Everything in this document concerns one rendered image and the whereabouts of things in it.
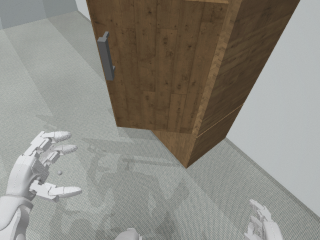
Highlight handle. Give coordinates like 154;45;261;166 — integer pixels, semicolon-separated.
97;31;116;81

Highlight left robot hand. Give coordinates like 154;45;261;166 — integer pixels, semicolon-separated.
6;131;83;203

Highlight right robot hand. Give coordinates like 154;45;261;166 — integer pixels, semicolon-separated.
244;199;284;240

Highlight cupboard door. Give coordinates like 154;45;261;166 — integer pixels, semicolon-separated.
86;0;229;134

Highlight robot left forearm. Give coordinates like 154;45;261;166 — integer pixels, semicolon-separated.
0;195;34;240

